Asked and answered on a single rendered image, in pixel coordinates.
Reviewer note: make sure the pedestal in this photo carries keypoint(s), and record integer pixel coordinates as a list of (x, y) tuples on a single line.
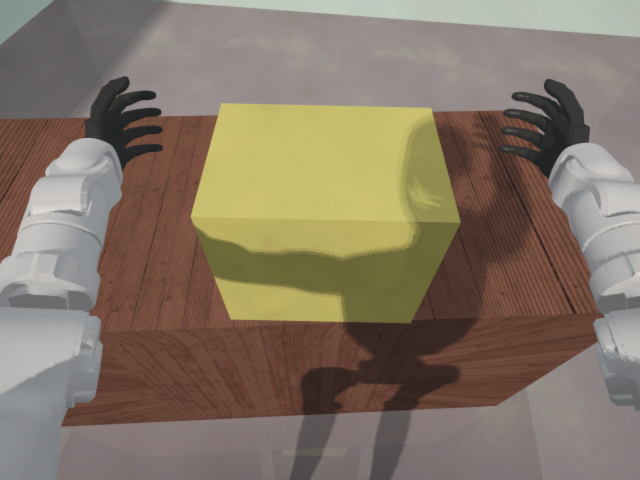
[(509, 302)]

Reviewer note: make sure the robot right hand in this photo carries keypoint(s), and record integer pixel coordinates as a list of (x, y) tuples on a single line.
[(564, 128)]

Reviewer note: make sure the right robot upper arm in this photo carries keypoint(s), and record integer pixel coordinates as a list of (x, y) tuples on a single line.
[(618, 354)]

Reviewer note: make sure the left robot upper arm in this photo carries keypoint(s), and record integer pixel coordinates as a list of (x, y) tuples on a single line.
[(49, 360)]

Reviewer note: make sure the right robot forearm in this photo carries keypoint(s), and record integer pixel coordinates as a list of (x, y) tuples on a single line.
[(602, 204)]

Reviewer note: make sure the left robot forearm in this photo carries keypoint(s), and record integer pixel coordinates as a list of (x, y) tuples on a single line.
[(54, 261)]

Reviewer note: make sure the carton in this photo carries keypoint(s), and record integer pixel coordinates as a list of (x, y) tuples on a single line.
[(324, 213)]

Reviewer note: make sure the robot left hand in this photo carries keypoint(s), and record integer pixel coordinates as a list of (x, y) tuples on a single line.
[(106, 121)]

